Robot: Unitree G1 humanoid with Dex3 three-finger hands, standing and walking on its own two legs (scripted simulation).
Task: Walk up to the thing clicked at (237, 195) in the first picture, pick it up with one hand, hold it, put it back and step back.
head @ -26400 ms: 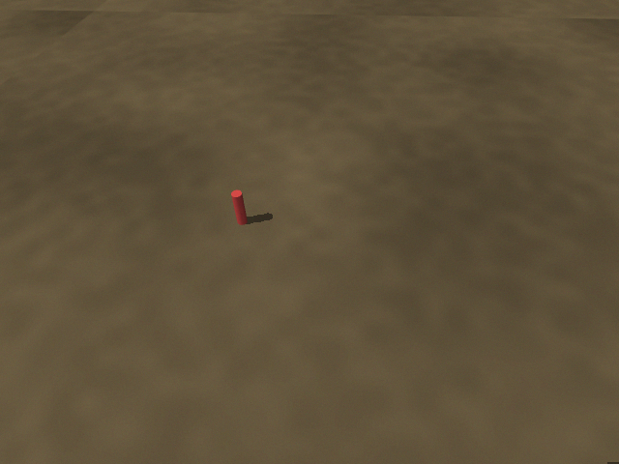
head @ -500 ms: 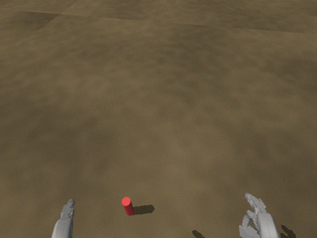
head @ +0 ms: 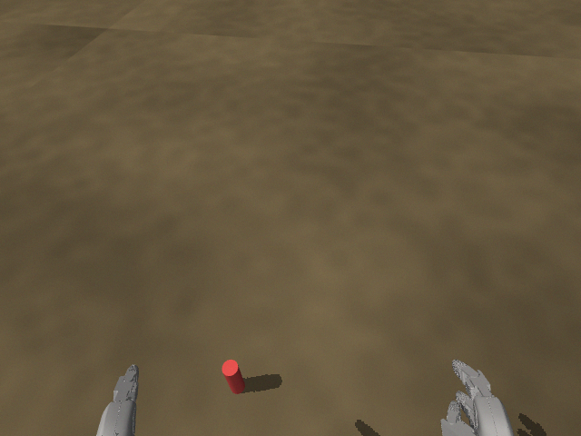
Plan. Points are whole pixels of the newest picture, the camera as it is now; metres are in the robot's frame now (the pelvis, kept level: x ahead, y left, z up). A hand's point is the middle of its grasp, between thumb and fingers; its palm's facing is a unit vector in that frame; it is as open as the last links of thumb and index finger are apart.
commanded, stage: home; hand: left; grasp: from the side
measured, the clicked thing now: (234, 377) +0.42 +0.19 -0.64
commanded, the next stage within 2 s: stand in 0.76 s
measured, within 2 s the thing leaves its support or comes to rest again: neither
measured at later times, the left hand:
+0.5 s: hand (165, 430) +0.17 +0.18 -0.06, palm faces +0.11 -0.95 -0.29, open 17.6 cm
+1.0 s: hand (163, 431) +0.17 +0.18 -0.06, palm faces +0.12 -0.95 -0.29, open 16.6 cm
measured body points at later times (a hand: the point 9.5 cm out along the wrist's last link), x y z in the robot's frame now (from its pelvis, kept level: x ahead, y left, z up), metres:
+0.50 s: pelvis +0.01 +0.00 +0.00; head +0.02 +0.00 +0.45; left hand +0.17 +0.23 -0.04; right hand +0.17 -0.24 -0.07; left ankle +0.01 +0.14 -0.69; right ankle +0.02 -0.13 -0.69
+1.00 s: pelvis +0.00 +0.00 +0.00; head +0.02 +0.00 +0.45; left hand +0.16 +0.23 -0.04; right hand +0.16 -0.24 -0.07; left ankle +0.01 +0.14 -0.69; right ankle +0.02 -0.13 -0.69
